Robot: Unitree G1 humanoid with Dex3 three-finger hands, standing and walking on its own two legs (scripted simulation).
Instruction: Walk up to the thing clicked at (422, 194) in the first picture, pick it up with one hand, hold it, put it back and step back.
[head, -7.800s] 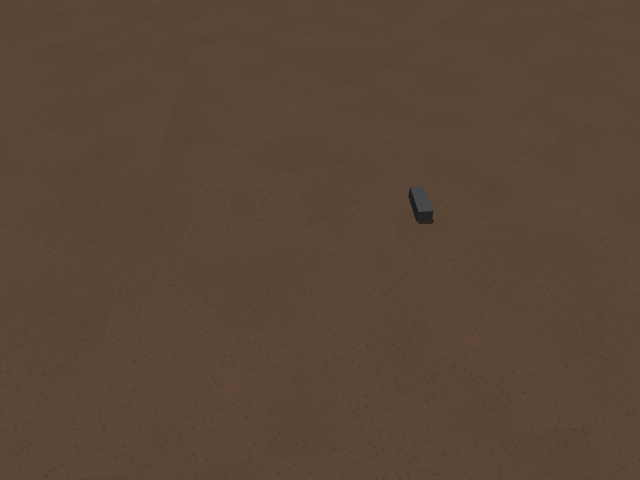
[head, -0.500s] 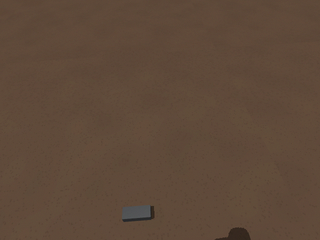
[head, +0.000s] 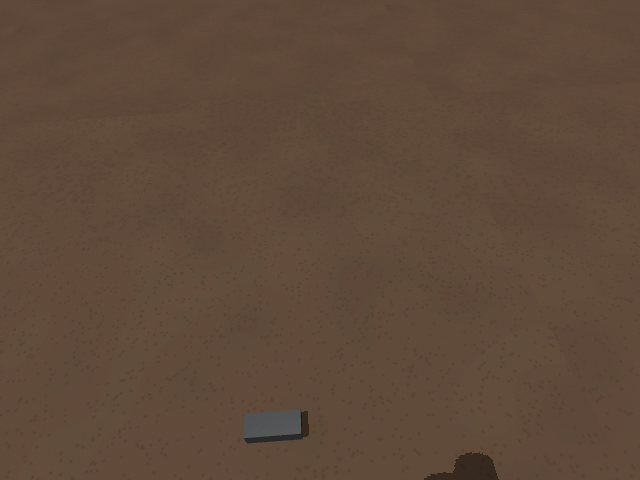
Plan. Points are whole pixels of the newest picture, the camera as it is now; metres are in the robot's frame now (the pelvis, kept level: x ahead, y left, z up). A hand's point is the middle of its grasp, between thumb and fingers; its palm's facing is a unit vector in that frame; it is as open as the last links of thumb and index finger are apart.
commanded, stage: stand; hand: left
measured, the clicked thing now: (273, 426) +0.40 +0.19 -0.75
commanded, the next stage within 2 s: walk up in 0.42 s
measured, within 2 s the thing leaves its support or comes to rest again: neither
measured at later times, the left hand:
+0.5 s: hand out of the picture +0.08 +0.26 -0.16, palm faces -0.03 -0.93 -0.36, open 7.4 cm
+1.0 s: hand out of the picture +0.08 +0.14 -0.18, palm faces +0.00 -0.94 -0.35, open 7.4 cm
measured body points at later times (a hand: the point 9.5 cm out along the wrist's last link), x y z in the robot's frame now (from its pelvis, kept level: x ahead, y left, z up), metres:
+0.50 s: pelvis -0.01 -0.01 +0.00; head +0.02 +0.00 +0.44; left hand +0.08 +0.31 -0.13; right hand +0.07 -0.32 -0.13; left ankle -0.01 +0.14 -0.75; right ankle -0.01 -0.13 -0.73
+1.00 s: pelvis -0.01 -0.11 -0.03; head +0.03 -0.11 +0.42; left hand +0.08 +0.19 -0.15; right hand +0.04 -0.43 -0.15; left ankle -0.01 +0.00 -0.73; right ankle +0.01 -0.23 -0.75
